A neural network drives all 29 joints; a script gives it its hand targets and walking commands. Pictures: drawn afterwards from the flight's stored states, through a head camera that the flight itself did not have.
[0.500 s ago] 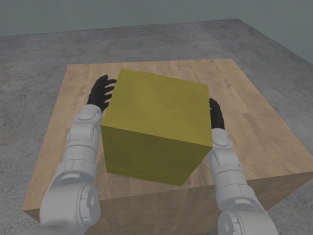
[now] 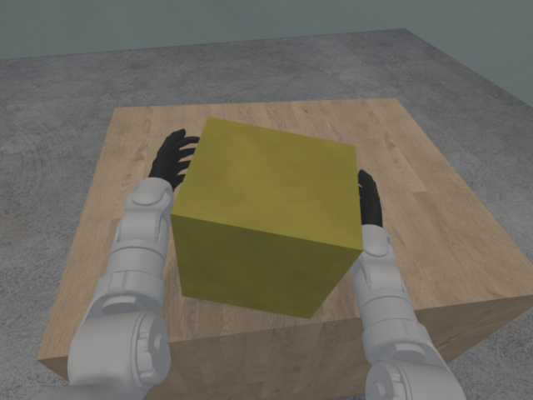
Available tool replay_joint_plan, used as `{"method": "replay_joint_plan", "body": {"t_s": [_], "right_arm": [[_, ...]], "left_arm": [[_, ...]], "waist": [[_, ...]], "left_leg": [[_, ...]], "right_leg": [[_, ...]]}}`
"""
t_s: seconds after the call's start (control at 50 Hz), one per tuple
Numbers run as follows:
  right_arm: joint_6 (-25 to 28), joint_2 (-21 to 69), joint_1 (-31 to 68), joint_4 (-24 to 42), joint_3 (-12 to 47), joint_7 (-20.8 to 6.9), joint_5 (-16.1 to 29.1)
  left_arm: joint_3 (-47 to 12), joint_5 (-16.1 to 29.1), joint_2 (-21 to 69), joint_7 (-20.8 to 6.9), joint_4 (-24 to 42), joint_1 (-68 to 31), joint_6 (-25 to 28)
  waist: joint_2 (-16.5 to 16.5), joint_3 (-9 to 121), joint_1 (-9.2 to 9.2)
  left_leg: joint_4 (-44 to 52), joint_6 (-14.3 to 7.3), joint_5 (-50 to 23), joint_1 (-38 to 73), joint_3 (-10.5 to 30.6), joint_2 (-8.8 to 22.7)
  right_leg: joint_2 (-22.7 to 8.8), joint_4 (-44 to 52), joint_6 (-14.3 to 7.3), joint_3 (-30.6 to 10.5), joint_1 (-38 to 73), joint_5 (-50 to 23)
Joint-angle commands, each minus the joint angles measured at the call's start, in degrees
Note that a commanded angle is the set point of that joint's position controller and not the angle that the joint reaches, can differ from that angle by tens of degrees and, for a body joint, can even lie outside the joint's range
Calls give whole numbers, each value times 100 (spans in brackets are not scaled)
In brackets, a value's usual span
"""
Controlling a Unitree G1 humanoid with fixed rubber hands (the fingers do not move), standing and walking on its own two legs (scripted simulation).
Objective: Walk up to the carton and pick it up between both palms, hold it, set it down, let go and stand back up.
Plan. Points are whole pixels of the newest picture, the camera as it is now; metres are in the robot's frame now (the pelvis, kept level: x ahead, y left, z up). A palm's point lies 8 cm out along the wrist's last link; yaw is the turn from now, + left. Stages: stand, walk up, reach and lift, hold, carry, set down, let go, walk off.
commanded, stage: set down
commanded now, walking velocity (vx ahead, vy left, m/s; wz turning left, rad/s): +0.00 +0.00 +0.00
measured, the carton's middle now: (263, 225) +0.37 -0.02 +0.06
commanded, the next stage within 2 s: none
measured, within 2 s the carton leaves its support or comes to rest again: rests again in 0.62 s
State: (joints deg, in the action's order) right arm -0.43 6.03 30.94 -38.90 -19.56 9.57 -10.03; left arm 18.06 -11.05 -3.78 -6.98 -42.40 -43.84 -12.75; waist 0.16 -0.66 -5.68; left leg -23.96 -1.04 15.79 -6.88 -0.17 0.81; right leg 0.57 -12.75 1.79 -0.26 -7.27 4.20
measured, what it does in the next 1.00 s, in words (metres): stands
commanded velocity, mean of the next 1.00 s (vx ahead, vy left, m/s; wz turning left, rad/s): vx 0.00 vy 0.00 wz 0.00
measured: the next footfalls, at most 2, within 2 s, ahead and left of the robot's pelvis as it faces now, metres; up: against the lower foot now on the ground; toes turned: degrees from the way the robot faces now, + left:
none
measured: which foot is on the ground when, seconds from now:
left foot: down 0.00-1.00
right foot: down 0.00-1.00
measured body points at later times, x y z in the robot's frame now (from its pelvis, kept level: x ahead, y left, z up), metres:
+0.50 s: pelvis +0.01 +0.00 +0.00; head +0.02 +0.02 +0.45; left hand +0.44 +0.13 +0.11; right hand +0.37 -0.18 +0.07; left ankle -0.03 +0.09 -0.75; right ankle +0.03 -0.15 -0.75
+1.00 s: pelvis -0.01 -0.01 +0.00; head +0.02 +0.01 +0.45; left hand +0.42 +0.13 +0.08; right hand +0.35 -0.22 +0.06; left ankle -0.03 +0.09 -0.75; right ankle +0.03 -0.15 -0.75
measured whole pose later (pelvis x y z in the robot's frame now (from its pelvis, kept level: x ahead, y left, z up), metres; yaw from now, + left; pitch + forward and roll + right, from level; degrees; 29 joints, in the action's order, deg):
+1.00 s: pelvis -0.01 -0.01 +0.00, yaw +0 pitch -1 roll -2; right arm 7.4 -5.7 28.7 -43.3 -3.0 14.9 12.1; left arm 10.2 -3.3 -6.9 -0.1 -42.4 -38.6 -11.0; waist 0.1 -3.8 -5.2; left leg -24.0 -1.0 15.0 -7.7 -0.2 0.8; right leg 0.5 -14.8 1.7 0.2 -9.0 4.7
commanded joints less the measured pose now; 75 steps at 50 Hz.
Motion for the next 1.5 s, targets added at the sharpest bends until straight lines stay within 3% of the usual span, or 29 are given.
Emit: {"method": "replay_joint_plan", "body": {"t_s": [0.0, 0.1, 0.24, 0.28, 0.32, 0.38, 0.4, 0.44, 0.46, 0.48, 0.6, 0.68, 0.72, 0.74, 0.8, 0.84, 0.88, 0.92, 0.98, 1.0, 1.04, 1.12, 1.16, 1.2, 1.22, 1.28, 1.34, 1.42, 1.48], "right_arm": [[703, 2367, 2808, 916, 1936, -797, -141], [802, 2411, 2548, 640, 1855, -841, -246], [1217, 2109, 2074, 266, 1824, -777, -200], [1274, 2325, 2176, 413, 1781, -737, -327], [1378, 1652, 2055, 87, 1512, -751, -361], [1408, 1385, 1901, -39, 1261, -662, -410], [1467, 1350, 1502, -334, 1228, -596, -255], [1543, 1074, 1815, -236, 1077, -561, -281], [1578, 676, 1538, -521, 993, -426, -124], [1579, 408, 1636, -518, 1048, -404, -22], [1791, -1803, 1972, -454, 997, 292, 1315], [1631, -1740, 2171, 41, 1169, 443, 1684], [1509, -1829, 2229, 301, 1382, 463, 1858], [1494, -1961, 2070, 379, 1327, 473, 1932], [1301, -2072, 1467, 311, 1519, 480, 2037], [1057, -1959, 1634, 225, 1644, 529, 2091], [1054, -1859, 1075, 864, 1872, 587, 2253], [984, -1924, 1242, 691, 1893, 597, 2255], [981, -2137, 880, 501, 1693, 559, 2236], [1055, -2020, 233, 952, 1768, 583, 2294], [1054, -1970, 25, 971, 1785, 610, 2227], [938, -2187, 643, 1475, 1565, 551, 2126], [1017, -2075, -74, 2226, 1663, 452, 2290], [713, -2113, 687, 2180, 1429, 428, 2095], [723, -2004, 323, 2528, 1581, 413, 2126], [574, -2026, -261, 2697, 1611, 361, 2182], [227, -1903, -500, 2790, 1912, 434, 2266], [117, -1906, -1468, 3199, 1719, 449, 2194], [87, -1817, -1770, 3722, 1764, 440, 2122]], "left_arm": [[-1321, -666, 3423, -863, -312, -1483, 174], [-1084, -777, 3236, -829, -337, -1695, 321], [-1276, -842, 3164, -688, -89, -1036, 322], [-1041, -955, 3190, -749, -139, -1047, 316], [-1180, -869, 2910, -645, -89, -1200, 346], [-825, -826, 2469, -561, -193, -1248, 416], [-988, -868, 2473, -461, 215, -922, 411], [-799, -842, 2212, -416, -103, -1107, 461], [-919, -705, 1835, -290, 110, -997, 536], [-770, -661, 1502, -226, 38, -1037, 508], [-1965, 784, -451, 634, 762, -1383, 559], [-1993, 1338, -694, 811, 710, -1747, 609], [-1926, 1467, -857, 832, 822, -1799, 565], [-2140, 1589, -797, 840, 1133, -1636, 489], [-1836, 1540, -931, 753, 1284, -1266, 333], [-1580, 1422, -1258, 653, 629, -1475, 393], [-1451, 1431, -1234, 551, 1254, -883, 321], [-1295, 1391, -1426, 454, 920, -994, 315], [-1369, 1336, -1415, 399, 1072, -759, 369], [-1253, 1227, -1338, 400, 1854, -144, 308], [-1185, 1271, -1449, 290, 1836, 49, 408], [-1306, 1477, -1642, 357, 2237, -586, 589], [-1414, 1622, -1596, 424, 3097, 190, 644], [-1471, 1861, -1911, 469, 2611, -712, 802], [-1407, 1811, -1857, 457, 2796, -214, 827], [-1469, 1995, -1905, 460, 3319, 269, 865], [-1078, 1868, -2263, 252, 2339, 330, 692], [-1156, 1890, -2035, 193, 3407, 1258, 613], [-1055, 1933, -2072, 135, 3268, 1780, 560]], "waist": [[-168, 1458, -267], [-152, 1406, -148], [-531, 1322, -352], [-280, 1172, -304], [-551, 1431, -394], [-294, 1096, -370], [-603, 1195, -428], [-463, 1117, -336], [-588, 1133, -514], [-562, 1060, -370], [-913, 2060, -588], [-434, 2407, -420], [-519, 2624, -210], [-542, 2912, -360], [-509, 2717, -231], [-363, 2368, -104], [-128, 2430, -51], [-84, 2226, 31], [-293, 1993, -62], [-302, 2198, -36], [-73, 2308, -94], [-287, 2418, -66], [-317, 2700, 37], [-331, 2404, -8], [-176, 2445, 138], [-215, 2535, 88], [85, 1717, 342], [-205, 1881, 240], [174, 1627, 355]], "left_leg": [[612, 511, -2476, 881, -220, -199], [593, 474, -2473, 935, -258, -154], [315, 741, -3989, 1477, -169, -31], [291, 614, -3688, 1332, -194, -97], [316, 790, -3934, 1599, -168, 44], [375, 669, -3609, 1413, -224, 22], [309, 799, -4155, 1763, -132, 113], [342, 701, -3660, 1525, -204, 23], [291, 758, -3791, 1589, -175, 81], [324, 762, -3927, 1601, -172, 119], [-117, 950, -4278, 1359, -145, 260], [-73, 739, -3591, 950, -221, 132], [-142, 725, -3689, 882, -257, 87], [-186, 761, -3926, 1131, -227, 130], [-189, 756, -4049, 1146, -294, 78], [-26, 599, -2790, 466, -427, -122], [61, 523, -2921, 583, -411, -167], [149, 498, -2631, 430, -434, -162], [152, 557, -2664, 711, -354, -105], [119, 550, -3178, 1006, -352, -136], [146, 501, -3051, 873, -377, -192], [228, 486, -2269, 676, -375, -128], [257, 491, -2605, 861, -361, -128], [382, 410, -1599, 280, -391, -114], [386, 356, -1569, 290, -396, -171], [479, 345, -1581, 457, -357, -129], [678, 151, -908, -181, -437, -221], [850, 210, -1097, 140, -328, -125], [825, 94, -764, -45, -352, -157]], "right_leg": [[288, -144, 87, 810, 1256, -1121], [319, -164, 67, 820, 1164, -1004], [393, -270, 139, 955, 915, -1440], [318, -235, 154, 903, 981, -1521], [429, -221, 90, 1032, 755, -1193], [350, -141, 125, 1001, 805, -1257], [410, -221, 174, 1023, 648, -1315], [388, -124, 60, 1008, 667, -1134], [389, -144, 80, 998, 675, -1206], [409, -141, 73, 984, 687, -1133], [632, -365, 25, 846, 220, -1470], [532, -376, 42, 735, 186, -1448], [485, -466, 11, 662, 215, -1597], [545, -505, 25, 738, 61, -1642], [488, -376, -42, 662, 295, -1971], [348, -485, 35, 575, 524, -1705], [304, -553, 106, 418, 969, -2306], [337, -515, 150, 430, 914, -2129], [392, -462, 43, 499, 571, -1593], [398, -493, 64, 471, 932, -2315], [395, -544, 121, 447, 1081, -2529], [421, -511, -4, 498, 555, -1340], [467, -527, -43, 532, 905, -1813], [378, -509, -80, 502, 495, -860], [326, -506, -60, 464, 679, -973], [361, -493, -86, 425, 794, -1077], [194, -393, -18, 240, 884, -512], [284, -472, -141, 276, 1196, -809], [245, -375, -138, 182, 1146, -465]]}}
